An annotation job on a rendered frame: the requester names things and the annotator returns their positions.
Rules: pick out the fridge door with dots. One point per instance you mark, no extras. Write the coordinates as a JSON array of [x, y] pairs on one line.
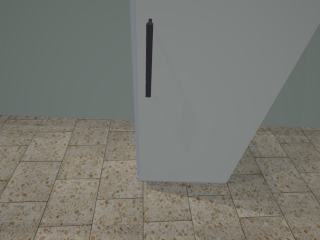
[[217, 68]]

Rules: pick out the handle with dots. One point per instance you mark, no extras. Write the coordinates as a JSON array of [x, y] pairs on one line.
[[149, 51]]

